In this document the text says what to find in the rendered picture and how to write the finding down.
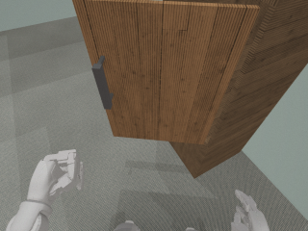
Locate handle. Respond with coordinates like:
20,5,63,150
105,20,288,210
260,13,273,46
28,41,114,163
91,55,114,110

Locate robot left hand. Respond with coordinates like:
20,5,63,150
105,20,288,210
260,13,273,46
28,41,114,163
27,149,85,206

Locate robot right hand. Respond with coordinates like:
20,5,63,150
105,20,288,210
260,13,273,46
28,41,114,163
231,190,270,231

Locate robot left forearm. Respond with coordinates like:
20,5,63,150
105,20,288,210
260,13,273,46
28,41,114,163
5,200,53,231

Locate cupboard door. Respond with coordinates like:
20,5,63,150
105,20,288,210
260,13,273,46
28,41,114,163
72,0,260,144

